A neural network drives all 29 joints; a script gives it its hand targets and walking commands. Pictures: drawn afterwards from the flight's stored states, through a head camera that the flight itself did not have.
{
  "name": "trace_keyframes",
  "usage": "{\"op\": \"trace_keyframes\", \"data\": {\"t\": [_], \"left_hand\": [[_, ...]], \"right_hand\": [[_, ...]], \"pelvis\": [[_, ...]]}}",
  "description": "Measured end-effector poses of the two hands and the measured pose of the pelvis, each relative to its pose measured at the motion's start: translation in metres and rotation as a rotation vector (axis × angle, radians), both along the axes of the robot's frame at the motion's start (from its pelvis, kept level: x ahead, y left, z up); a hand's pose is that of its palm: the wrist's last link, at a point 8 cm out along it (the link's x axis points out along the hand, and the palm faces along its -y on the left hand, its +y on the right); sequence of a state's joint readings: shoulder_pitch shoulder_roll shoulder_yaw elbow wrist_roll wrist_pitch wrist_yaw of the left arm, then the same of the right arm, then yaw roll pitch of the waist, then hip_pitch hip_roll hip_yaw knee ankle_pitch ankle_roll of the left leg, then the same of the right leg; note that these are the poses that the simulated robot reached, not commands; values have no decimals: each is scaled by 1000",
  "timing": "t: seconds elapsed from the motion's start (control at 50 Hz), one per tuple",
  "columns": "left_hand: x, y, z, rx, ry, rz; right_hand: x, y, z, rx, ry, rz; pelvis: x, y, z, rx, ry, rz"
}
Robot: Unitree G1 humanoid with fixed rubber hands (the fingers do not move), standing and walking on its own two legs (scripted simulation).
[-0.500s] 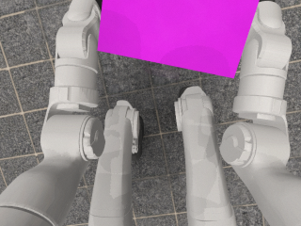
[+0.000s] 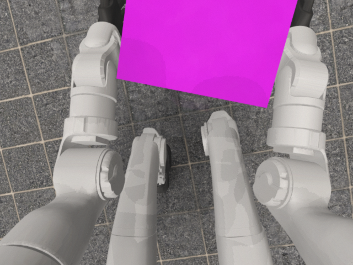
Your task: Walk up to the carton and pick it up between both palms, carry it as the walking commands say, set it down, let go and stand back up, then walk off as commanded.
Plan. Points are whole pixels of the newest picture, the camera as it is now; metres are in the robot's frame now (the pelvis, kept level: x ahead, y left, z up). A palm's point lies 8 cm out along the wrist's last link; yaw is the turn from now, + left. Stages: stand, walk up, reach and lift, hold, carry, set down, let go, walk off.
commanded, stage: reach and lift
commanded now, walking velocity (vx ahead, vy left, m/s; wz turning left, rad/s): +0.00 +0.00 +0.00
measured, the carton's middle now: (195, 45) +0.48 -0.06 -0.13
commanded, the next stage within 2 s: none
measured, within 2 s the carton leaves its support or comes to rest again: neither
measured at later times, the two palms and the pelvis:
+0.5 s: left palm (92, 18) +0.51 +0.08 -0.01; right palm (313, 21) +0.46 -0.22 -0.01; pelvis +0.01 +0.00 +0.06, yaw -1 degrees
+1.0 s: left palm (55, 7) +0.49 +0.09 +0.07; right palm (351, 8) +0.44 -0.21 +0.06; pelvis +0.04 +0.00 +0.12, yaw -2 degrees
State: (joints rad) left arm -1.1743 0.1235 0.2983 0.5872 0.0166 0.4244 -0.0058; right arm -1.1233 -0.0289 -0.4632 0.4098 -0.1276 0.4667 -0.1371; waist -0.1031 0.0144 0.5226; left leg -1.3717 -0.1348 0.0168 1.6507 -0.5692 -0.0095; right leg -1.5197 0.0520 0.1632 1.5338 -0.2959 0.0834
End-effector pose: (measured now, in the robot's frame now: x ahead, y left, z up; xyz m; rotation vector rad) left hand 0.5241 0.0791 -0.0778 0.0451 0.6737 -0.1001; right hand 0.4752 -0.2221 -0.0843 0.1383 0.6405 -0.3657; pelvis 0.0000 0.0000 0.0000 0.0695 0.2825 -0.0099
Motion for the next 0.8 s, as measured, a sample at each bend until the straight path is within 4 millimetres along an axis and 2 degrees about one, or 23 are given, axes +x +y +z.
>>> {"op": "trace_keyframes", "data": {"t": [0.8], "left_hand": [[-29,11,115,8,-6,-1]], "right_hand": [[-27,11,117,-4,-2,7]], "pelvis": [[22,4,93,-30,-152,-22]]}}
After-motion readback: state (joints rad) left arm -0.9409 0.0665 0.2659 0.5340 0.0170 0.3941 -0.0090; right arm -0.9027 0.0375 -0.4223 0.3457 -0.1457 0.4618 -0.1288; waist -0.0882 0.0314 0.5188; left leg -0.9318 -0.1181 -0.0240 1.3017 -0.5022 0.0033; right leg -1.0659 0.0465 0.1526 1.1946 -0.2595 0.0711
